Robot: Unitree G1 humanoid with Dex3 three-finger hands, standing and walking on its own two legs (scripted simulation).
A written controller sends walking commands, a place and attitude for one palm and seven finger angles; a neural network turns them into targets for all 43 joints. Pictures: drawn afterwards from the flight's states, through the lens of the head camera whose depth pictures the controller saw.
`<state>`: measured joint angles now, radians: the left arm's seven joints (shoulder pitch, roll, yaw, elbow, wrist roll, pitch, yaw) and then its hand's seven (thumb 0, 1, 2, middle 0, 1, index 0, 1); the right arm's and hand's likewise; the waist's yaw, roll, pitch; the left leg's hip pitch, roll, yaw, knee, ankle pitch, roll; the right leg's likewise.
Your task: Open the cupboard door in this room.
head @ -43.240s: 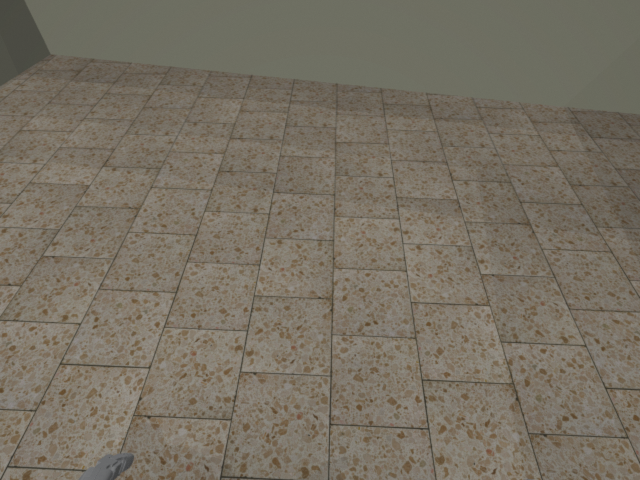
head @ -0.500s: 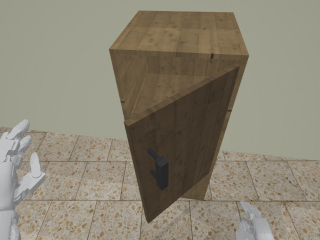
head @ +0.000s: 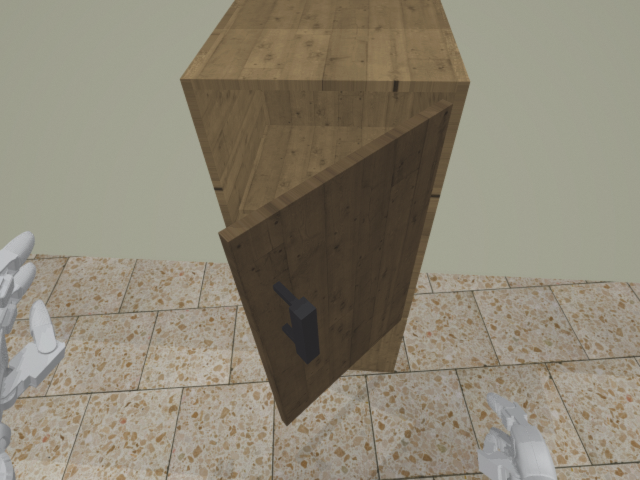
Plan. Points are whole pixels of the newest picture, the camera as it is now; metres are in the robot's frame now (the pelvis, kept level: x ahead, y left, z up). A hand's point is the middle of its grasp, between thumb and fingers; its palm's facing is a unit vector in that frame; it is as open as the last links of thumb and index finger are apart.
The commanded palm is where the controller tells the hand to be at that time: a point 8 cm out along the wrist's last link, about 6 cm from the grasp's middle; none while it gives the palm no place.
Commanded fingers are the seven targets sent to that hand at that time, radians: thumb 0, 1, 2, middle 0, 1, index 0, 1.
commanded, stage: step back with the hand held close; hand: left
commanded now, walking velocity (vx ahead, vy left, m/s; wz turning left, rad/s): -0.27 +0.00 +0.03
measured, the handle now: (295, 322) +0.31 +0.06 +0.03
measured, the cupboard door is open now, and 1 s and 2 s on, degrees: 47 47 47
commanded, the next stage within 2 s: stop stepping back and stand still in 0.88 s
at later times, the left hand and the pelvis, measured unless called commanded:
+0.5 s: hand out of the picture +0.11 +0.30 +0.14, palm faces +0.46 -0.77 -0.45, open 7.4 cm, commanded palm +0.05 +0.33 +0.17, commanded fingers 0.00 0.90 0.90 -0.20 -0.30 -0.20 -0.30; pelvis -0.09 +0.03 -0.02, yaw +0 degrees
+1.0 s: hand out of the picture +0.04 +0.25 +0.15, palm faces +0.30 -0.85 -0.44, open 7.4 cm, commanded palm -0.02 +0.30 +0.17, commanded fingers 0.00 0.90 0.90 -0.20 -0.30 -0.20 -0.30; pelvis -0.19 +0.02 -0.02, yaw -4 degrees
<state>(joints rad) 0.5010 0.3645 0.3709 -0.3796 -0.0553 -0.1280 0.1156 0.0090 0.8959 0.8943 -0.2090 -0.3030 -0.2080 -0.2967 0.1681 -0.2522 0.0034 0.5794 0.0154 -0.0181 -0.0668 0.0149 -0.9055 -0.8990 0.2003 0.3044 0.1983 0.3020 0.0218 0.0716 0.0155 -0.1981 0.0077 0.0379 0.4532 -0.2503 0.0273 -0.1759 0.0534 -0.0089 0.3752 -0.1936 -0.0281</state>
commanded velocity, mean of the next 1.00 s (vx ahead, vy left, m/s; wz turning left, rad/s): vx -0.30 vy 0.00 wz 0.04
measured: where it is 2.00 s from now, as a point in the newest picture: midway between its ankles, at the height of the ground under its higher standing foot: outside the picture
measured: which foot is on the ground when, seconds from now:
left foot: down 0.00-1.00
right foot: down 0.00-0.58, up 0.60-0.88, down 0.90-1.00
